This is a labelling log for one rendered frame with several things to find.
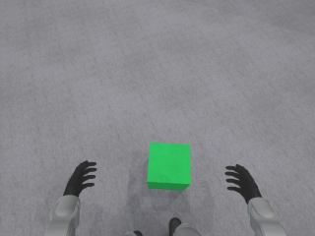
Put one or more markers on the robot right forearm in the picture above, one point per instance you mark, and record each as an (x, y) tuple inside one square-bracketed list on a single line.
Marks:
[(264, 219)]

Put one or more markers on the right robot hand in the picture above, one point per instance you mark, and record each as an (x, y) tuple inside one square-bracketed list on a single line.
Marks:
[(248, 188)]

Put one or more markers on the robot right foot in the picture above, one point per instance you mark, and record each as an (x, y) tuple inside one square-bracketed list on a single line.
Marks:
[(173, 224)]

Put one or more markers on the carton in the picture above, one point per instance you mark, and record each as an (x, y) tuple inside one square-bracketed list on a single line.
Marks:
[(169, 166)]

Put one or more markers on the robot left forearm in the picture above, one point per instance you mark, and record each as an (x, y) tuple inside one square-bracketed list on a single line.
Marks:
[(64, 218)]

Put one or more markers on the robot right shin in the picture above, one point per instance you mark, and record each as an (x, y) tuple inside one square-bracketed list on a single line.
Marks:
[(182, 225)]

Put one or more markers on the left robot hand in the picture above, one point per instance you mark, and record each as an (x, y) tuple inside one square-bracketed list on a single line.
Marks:
[(75, 184)]

